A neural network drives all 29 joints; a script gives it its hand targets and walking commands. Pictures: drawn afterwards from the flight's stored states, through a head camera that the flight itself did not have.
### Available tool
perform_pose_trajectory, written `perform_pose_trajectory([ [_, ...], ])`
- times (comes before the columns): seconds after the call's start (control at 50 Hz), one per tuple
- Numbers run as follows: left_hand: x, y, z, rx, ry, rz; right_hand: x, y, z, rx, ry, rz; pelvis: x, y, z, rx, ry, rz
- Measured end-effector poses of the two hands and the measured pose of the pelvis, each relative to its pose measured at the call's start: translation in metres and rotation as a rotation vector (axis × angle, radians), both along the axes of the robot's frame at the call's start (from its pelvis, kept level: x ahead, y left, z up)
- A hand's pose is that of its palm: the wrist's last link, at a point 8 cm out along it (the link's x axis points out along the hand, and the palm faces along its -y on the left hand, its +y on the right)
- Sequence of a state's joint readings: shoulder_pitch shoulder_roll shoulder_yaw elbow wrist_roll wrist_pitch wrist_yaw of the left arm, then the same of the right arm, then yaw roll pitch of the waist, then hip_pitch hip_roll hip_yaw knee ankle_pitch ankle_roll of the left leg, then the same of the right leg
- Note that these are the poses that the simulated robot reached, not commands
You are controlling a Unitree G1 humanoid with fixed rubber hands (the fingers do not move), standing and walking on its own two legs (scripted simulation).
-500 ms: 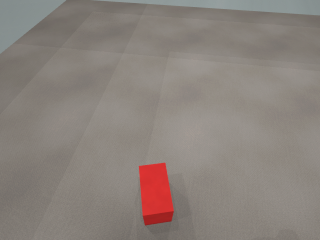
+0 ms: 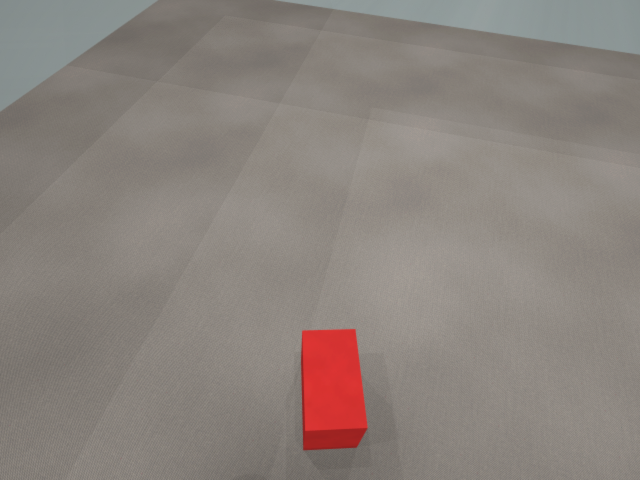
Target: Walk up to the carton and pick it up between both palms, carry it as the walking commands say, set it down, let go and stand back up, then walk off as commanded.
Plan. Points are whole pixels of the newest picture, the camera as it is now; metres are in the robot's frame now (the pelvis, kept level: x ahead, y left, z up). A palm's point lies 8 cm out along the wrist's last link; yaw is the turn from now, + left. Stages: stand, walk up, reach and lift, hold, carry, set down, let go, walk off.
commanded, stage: stand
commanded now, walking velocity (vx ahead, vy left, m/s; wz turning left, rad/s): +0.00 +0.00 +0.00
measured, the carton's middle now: (329, 389) +0.44 -0.05 -0.67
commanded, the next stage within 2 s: reach and lift in 0.90 s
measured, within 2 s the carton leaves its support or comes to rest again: neither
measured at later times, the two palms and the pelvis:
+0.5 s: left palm out of the picture -0.01 +0.19 -0.14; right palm out of the picture +0.00 -0.25 -0.15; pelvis +0.01 -0.03 +0.00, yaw +0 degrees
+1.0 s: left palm out of the picture +0.09 +0.19 -0.14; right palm out of the picture +0.10 -0.27 -0.15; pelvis +0.00 -0.04 -0.02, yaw +0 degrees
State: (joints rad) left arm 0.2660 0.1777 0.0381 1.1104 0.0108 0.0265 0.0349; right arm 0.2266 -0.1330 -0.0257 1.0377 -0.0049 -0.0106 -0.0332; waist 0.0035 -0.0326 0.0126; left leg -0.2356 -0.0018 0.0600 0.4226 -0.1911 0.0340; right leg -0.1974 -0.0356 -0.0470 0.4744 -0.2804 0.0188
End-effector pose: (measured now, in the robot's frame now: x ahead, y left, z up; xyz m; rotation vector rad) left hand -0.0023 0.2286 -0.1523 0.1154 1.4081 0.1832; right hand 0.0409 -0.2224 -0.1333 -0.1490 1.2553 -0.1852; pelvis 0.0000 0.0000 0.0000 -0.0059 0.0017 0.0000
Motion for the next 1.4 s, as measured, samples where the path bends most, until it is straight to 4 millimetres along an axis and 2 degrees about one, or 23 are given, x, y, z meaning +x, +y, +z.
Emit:
perform_pose_trajectory([
  [0.16,-0.008,-0.019,0.012,0.008,-0.009,-0.011,-0.019,-0.01,-0.009,0.041,0.059,-0.024,0.003,-0.01,0.003,0.006,-0.011,0.007],
  [0.36,-0.007,-0.034,0.013,0.007,-0.01,-0.007,-0.042,-0.023,-0.011,0.042,0.135,-0.036,0.008,-0.023,0.004,0.008,-0.01,0.005],
  [0.58,-0.002,-0.047,0.012,0.0,-0.012,-0.004,-0.044,-0.023,-0.013,0.058,0.154,-0.04,0.014,-0.032,0.003,0.009,-0.009,0.001],
  [0.9,-0.005,-0.054,0.012,0.003,0.009,0.001,-0.046,-0.026,-0.015,0.066,0.173,-0.048,0.019,-0.039,0.002,0.009,-0.009,-0.006],
  [0.92,0.005,-0.054,0.012,0.0,-0.016,0.002,-0.036,-0.027,-0.016,0.071,0.143,-0.061,0.018,-0.039,0.0,0.01,0.016,-0.008],
  [0.94,0.023,-0.053,0.01,0.002,-0.057,-0.008,-0.017,-0.03,-0.017,0.068,0.1,-0.051,0.014,-0.039,-0.003,0.008,0.041,-0.01],
  [1.0,0.096,-0.042,0.008,0.017,-0.153,-0.035,0.057,-0.045,-0.017,0.04,-0.001,-0.001,0.001,-0.039,-0.017,0.01,0.11,0.0],
  [1.04,0.137,-0.038,0.01,0.009,-0.158,-0.042,0.101,-0.052,-0.012,0.017,-0.009,0.022,-0.004,-0.039,-0.025,0.017,0.147,0.001],
  [1.08,0.163,-0.037,0.012,0.001,-0.126,-0.051,0.129,-0.052,-0.007,0.011,0.02,0.035,-0.006,-0.039,-0.029,0.021,0.179,0.002],
  [1.1,0.171,-0.037,0.013,0.0,-0.105,-0.059,0.136,-0.05,-0.005,0.015,0.041,0.04,-0.005,-0.038,-0.029,0.02,0.194,0.004],
  [1.16,0.173,-0.041,0.014,-0.012,-0.053,-0.068,0.136,-0.04,-0.004,0.036,0.095,0.054,0.0,-0.036,-0.028,0.018,0.231,0.007],
  [1.26,0.154,-0.051,0.007,-0.049,-0.048,-0.052,0.107,-0.026,-0.012,0.074,0.113,0.039,0.004,-0.028,-0.028,0.017,0.274,-0.016],
  [1.3,0.152,-0.056,0.001,-0.058,-0.07,-0.054,0.101,-0.023,-0.018,0.079,0.089,0.031,0.0,-0.024,-0.032,0.015,0.291,-0.023],
  [1.4,0.162,-0.066,-0.013,-0.065,-0.171,-0.067,0.108,-0.02,-0.027,0.075,-0.023,0.047,-0.017,-0.015,-0.046,0.011,0.328,-0.039],
])
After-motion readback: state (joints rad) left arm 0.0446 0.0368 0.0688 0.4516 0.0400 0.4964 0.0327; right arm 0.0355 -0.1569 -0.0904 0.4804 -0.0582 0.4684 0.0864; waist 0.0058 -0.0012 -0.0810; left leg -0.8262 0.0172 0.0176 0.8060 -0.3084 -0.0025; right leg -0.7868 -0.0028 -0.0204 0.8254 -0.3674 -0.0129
